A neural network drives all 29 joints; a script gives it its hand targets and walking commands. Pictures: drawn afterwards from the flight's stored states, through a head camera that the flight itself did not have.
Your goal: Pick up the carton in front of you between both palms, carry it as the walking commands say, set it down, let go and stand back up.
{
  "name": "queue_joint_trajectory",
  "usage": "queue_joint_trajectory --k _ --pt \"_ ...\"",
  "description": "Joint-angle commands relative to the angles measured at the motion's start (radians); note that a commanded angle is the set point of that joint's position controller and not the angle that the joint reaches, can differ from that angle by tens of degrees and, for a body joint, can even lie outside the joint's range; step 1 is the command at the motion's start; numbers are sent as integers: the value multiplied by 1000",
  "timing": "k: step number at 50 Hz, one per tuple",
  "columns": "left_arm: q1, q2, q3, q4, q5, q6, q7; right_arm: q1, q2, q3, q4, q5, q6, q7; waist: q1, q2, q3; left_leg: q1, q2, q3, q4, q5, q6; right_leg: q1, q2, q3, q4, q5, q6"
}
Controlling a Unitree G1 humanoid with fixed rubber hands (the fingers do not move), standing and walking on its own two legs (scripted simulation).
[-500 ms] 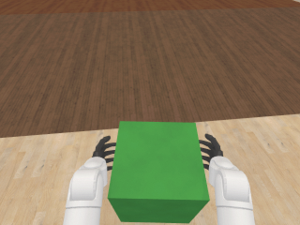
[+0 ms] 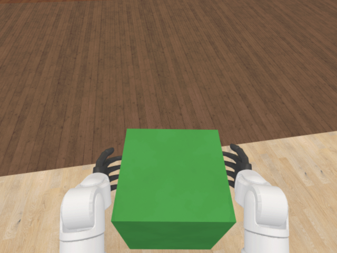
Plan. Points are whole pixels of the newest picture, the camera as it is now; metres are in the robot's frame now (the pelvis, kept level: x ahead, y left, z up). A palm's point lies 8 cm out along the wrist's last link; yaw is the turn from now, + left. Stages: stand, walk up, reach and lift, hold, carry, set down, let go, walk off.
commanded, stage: carry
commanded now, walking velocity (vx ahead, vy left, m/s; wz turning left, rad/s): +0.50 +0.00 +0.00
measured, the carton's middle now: (171, 192) +0.28 +0.00 +0.00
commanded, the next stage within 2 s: none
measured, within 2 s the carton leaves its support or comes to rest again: neither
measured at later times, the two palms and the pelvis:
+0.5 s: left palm (123, 92) +0.59 +0.14 +0.08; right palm (214, 88) +0.60 -0.15 +0.08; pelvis +0.33 -0.01 -0.01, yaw +1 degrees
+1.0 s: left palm (133, 37) +0.94 +0.14 +0.12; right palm (201, 35) +0.95 -0.15 +0.12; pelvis +0.66 -0.01 -0.02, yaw +0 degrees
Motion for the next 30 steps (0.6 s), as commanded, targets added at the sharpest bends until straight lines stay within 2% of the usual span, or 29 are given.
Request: queue_joint_trajectory --k 1,3,4,5,6,7,8,9,10,12,14,18,23,25,26,27,28,29,30 --pt "-514 -895 -707 -75 -395 -35 -248 -431 914 714 -36 423 13 279 5 149 -155 70 201 -74 -1 376 94 143 41 -73 -91 67 -14" --pt "-479 -898 -701 -58 -389 -39 -254 -410 913 718 -35 413 11 282 25 88 -217 -32 144 20 246 495 49 433 96 -140 -147 4 -29" --pt "-455 -898 -696 -47 -383 -42 -257 -408 900 717 -33 412 11 284 47 27 -285 -174 119 28 447 356 16 639 -7 -6 -151 -62 -41" --pt "-449 -879 -685 -31 -367 -49 -261 -426 907 732 -49 416 16 285 53 -218 -372 -442 22 4 766 88 -37 846 -304 480 -274 -276 -166" --pt "-445 -895 -691 -16 -369 -59 -262 -445 893 738 -59 416 15 289 52 -306 -339 -657 -45 -95 921 -170 -20 890 -376 685 -375 -202 -241" --pt "-467 -919 -699 -38 -383 -66 -263 -458 918 745 -41 419 6 292 44 -231 -331 -699 25 -171 1004 -162 11 865 -364 595 -349 -82 -229" --pt "-481 -951 -711 -50 -390 -77 -264 -466 940 749 -46 425 -7 296 44 -146 -325 -704 61 -191 1011 -124 29 816 -331 506 -321 32 -207" --pt "-509 -975 -722 -67 -397 -87 -265 -468 970 757 -43 431 -19 297 40 -61 -311 -686 91 -201 960 -59 35 754 -305 418 -325 80 -174" --pt "-534 -991 -733 -88 -407 -97 -267 -466 992 764 -46 437 -31 297 37 -50 -305 -647 107 -202 896 -9 31 702 -278 336 -343 107 -143" --pt "-543 -1007 -750 -118 -427 -112 -273 -445 1019 773 -60 432 -53 288 38 -96 -314 -606 89 -160 809 40 20 679 -241 225 -358 152 -125" --pt "-524 -1002 -761 -137 -442 -119 -281 -409 1026 776 -70 416 -69 276 37 -123 -302 -619 76 -127 710 77 9 689 -218 163 -370 174 -131" --pt "-473 -958 -764 -160 -445 -119 -289 -362 998 777 -102 394 -74 258 40 -142 -233 -633 56 -68 468 181 1 717 -177 78 -372 263 -133" --pt "-424 -879 -739 -183 -417 -87 -274 -344 920 757 -146 402 -34 259 45 -164 -154 -509 14 3 240 294 35 712 -157 6 -338 379 -105" --pt "-420 -852 -731 -177 -406 -68 -268 -343 890 743 -135 406 -13 266 39 -158 -166 -380 -14 38 194 282 51 704 -151 -29 -231 490 -80" --pt "-428 -838 -730 -175 -405 -58 -266 -334 878 732 -119 404 -4 269 23 -126 -203 -227 -58 87 147 259 49 657 -116 -84 -95 511 -55" --pt "-437 -821 -727 -174 -403 -49 -265 -329 864 721 -104 404 3 273 8 -79 -259 -11 -31 48 171 193 52 522 -84 -88 64 390 -29" --pt "-459 -806 -727 -172 -405 -37 -264 -324 839 707 -88 399 10 275 -10 85 -323 168 206 -287 100 46 102 327 -33 -74 310 96 9" --pt "-472 -804 -736 -181 -406 -26 -262 -330 844 701 -48 392 6 280 -9 321 -354 378 399 -686 -5 9 241 -15 99 -10 557 -312 37" --pt "-479 -815 -735 -149 -404 -25 -263 -318 868 698 -39 400 6 282 -5 273 -329 351 404 -688 -36 126 249 -104 56 107 677 -356 9"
